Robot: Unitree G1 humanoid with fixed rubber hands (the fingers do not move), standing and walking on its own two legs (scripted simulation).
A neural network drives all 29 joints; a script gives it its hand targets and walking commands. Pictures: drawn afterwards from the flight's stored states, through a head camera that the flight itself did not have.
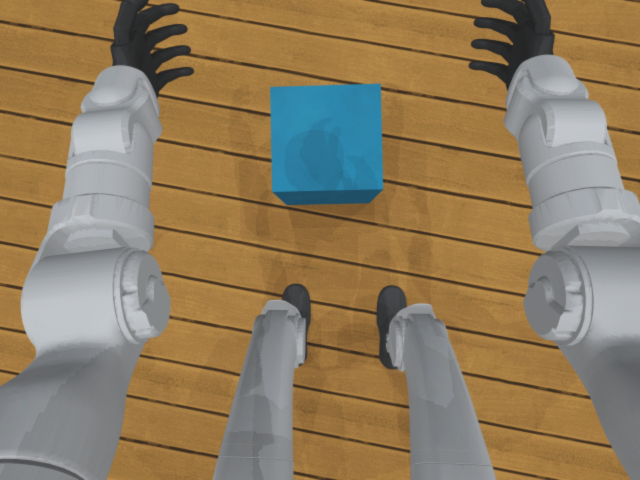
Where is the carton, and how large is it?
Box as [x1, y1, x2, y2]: [270, 84, 382, 204]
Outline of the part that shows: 380,84 270,87 272,191 286,204 369,202 382,189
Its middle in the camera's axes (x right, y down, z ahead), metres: +0.01 -0.19 +0.85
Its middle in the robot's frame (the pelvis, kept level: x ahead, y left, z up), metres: +0.55 +0.04 -0.53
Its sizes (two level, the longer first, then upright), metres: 0.210 0.200 0.250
